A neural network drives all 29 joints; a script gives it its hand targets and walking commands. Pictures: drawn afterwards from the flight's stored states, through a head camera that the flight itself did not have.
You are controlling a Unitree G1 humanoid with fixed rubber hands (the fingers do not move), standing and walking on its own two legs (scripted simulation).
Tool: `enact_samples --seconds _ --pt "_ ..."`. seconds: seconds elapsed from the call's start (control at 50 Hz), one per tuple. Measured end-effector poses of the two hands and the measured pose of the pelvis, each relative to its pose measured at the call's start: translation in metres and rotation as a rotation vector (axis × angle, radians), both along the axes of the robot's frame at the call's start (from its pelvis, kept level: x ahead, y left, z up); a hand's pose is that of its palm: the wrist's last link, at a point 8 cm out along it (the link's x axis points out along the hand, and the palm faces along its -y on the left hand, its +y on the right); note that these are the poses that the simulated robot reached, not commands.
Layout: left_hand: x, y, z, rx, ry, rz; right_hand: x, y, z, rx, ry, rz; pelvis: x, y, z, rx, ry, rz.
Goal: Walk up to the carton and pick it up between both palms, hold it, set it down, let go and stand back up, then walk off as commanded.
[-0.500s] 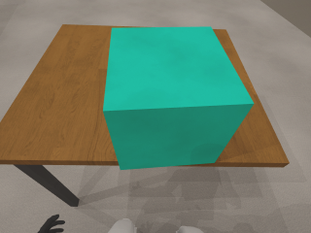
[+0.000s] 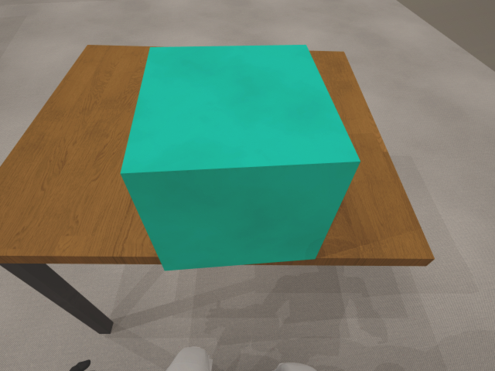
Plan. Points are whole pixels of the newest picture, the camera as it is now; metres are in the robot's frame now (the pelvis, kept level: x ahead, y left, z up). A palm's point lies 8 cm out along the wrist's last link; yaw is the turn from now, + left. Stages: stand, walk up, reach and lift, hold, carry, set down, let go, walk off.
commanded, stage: walk up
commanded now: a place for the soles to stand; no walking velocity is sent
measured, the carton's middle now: (235, 157) +0.44 +0.05 +0.09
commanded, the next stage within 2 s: none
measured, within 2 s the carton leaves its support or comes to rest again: neither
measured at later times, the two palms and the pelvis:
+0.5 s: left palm out of the picture +0.06 +0.28 -0.13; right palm out of the picture +0.05 -0.33 -0.09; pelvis -0.01 -0.02 +0.00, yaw +2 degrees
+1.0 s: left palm out of the picture +0.06 +0.29 -0.12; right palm out of the picture +0.06 -0.33 -0.10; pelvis -0.02 -0.02 +0.00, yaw +3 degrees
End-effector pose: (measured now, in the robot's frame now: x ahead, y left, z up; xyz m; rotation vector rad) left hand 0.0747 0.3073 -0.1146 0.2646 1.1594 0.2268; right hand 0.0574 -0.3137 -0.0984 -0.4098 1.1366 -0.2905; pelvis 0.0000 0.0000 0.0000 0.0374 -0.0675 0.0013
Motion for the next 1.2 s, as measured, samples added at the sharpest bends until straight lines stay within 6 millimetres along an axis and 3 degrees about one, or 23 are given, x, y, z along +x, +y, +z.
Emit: enact_samples --seconds 0.16,0.24,0.4,0.52,0.6,0.72,0.82,0.98,1.08,1.2 --pt "-0.030 0.023 0.005 0.049 0.042 0.061 0.016 0.021 -0.012 0.030 0.010 0.048 0.001 0.012 -0.002 -0.043 0.011 0.043" --pt "-0.031 0.026 0.001 0.023 0.046 0.058 0.014 0.027 -0.002 0.013 0.000 0.043 0.000 0.019 0.001 -0.041 0.007 0.039" --pt "-0.003 -0.002 -0.007 -0.034 -0.040 0.020 -0.007 0.001 0.015 -0.036 0.018 0.028 -0.010 0.002 0.003 -0.028 0.007 0.032" --pt "-0.018 -0.026 -0.013 -0.034 -0.031 0.028 -0.005 -0.021 0.008 -0.027 0.006 0.024 -0.013 -0.021 -0.003 -0.023 -0.019 0.031" --pt "-0.034 -0.021 -0.004 -0.002 0.005 0.049 0.000 -0.017 0.001 0.003 0.014 0.037 -0.011 -0.022 0.000 -0.027 -0.014 0.042" --pt "-0.046 0.001 0.008 0.055 0.021 0.078 0.011 0.005 -0.013 0.053 0.024 0.067 -0.008 -0.010 -0.001 -0.055 -0.003 0.062" --pt "-0.040 0.010 0.008 0.044 0.012 0.073 0.011 0.015 -0.007 0.045 0.017 0.066 -0.009 0.000 0.003 -0.057 -0.002 0.060" --pt "-0.017 -0.015 -0.002 -0.005 -0.053 0.048 0.002 -0.009 0.005 0.004 0.017 0.061 -0.018 -0.016 0.001 -0.035 0.002 0.058" --pt "-0.036 -0.032 -0.010 -0.018 -0.009 0.059 0.006 -0.024 0.005 0.000 0.002 0.058 -0.018 -0.030 -0.001 -0.032 -0.017 0.054" --pt "-0.049 -0.021 -0.001 0.015 0.032 0.087 0.012 -0.013 -0.004 0.032 0.033 0.077 -0.013 -0.026 0.002 -0.048 0.002 0.072"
